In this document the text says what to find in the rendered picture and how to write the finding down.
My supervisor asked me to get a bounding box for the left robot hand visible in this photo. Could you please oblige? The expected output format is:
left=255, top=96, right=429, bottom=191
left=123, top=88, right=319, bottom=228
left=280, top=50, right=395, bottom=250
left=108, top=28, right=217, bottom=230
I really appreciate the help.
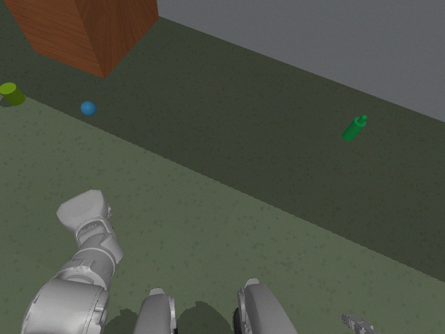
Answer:
left=56, top=189, right=113, bottom=234

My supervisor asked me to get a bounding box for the left robot arm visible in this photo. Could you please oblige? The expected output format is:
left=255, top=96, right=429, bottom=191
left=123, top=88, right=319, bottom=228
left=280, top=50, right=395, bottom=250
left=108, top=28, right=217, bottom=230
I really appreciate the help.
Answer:
left=20, top=217, right=124, bottom=334

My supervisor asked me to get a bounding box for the right robot hand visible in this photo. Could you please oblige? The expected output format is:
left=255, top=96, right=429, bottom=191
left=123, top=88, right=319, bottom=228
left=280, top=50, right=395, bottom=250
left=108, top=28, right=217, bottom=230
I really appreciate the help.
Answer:
left=341, top=314, right=381, bottom=334

